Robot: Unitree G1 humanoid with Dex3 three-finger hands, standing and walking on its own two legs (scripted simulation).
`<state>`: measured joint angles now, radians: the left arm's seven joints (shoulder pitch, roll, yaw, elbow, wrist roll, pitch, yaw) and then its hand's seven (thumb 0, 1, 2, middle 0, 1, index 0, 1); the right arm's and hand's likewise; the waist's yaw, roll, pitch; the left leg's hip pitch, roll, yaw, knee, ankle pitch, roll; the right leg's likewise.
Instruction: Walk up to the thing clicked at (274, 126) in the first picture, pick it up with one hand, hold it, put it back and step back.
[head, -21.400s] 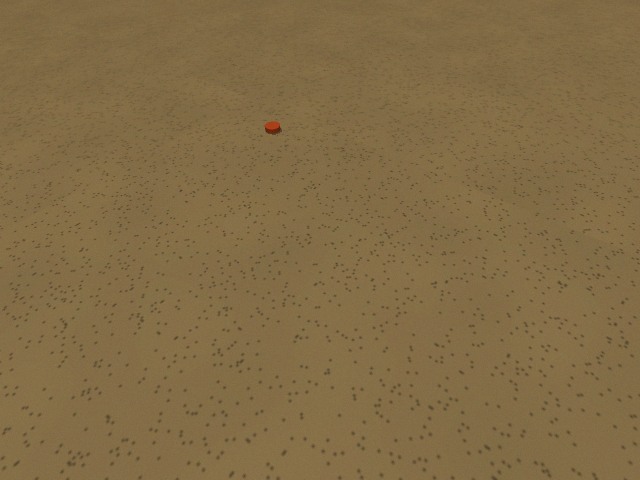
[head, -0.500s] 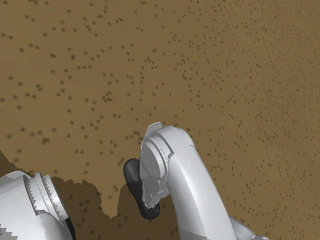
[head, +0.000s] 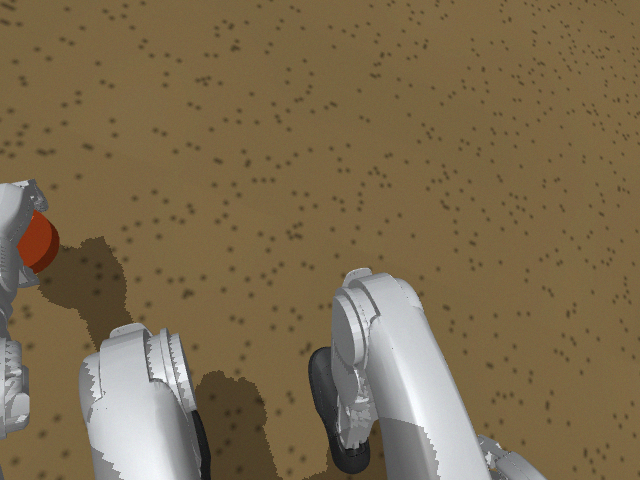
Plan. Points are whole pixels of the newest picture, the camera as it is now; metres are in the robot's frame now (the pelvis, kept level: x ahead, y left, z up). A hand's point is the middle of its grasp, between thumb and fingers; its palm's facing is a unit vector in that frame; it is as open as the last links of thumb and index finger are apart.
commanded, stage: settle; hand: left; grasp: from above
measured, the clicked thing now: (15, 242) +0.45 +0.32 -0.21
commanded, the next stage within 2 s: lift in 0.12 s
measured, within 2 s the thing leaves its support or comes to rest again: neither
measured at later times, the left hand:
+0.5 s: hand out of the picture +0.43 +0.32 -0.12, palm faces -0.44 -0.10 -0.89, open 10.8 cm
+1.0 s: hand out of the picture +0.36 +0.31 +0.05, palm faces -0.40 -0.11 -0.91, open 10.9 cm
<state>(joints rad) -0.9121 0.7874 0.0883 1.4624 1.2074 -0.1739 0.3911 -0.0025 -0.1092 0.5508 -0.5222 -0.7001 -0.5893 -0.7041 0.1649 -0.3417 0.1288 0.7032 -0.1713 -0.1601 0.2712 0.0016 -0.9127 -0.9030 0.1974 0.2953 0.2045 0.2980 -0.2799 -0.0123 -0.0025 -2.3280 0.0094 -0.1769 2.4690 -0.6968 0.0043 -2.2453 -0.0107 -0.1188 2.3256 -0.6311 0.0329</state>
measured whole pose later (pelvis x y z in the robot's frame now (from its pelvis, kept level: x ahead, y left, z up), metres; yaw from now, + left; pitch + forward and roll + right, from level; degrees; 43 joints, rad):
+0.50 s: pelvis +0.00 +0.00 +0.03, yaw +4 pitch +34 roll -8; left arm -0.86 0.69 0.07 1.29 1.17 -0.15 0.28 0.00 -0.08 0.52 -0.52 -0.66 -0.59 -0.67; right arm 0.19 -0.29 0.04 0.72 -0.11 -0.06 0.18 0.00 -0.92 -0.91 0.20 0.30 0.21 0.30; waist -0.21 0.03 -0.10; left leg -2.27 0.00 -0.12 2.35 -0.69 0.00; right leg -2.21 -0.03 -0.07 2.26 -0.65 0.03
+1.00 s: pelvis +0.00 +0.00 +0.15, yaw +7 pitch +31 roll -6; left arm -0.52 0.57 -0.03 0.78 1.04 -0.07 0.11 0.01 -0.08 0.55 -0.49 -0.70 -0.57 -0.70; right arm 0.17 -0.27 -0.03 0.65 0.00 0.02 0.06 0.01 -0.92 -0.90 0.20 0.30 0.21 0.30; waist -0.10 0.04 -0.19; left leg -1.88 0.01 -0.07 1.98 -0.65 0.01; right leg -1.84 -0.03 -0.05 1.90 -0.61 0.03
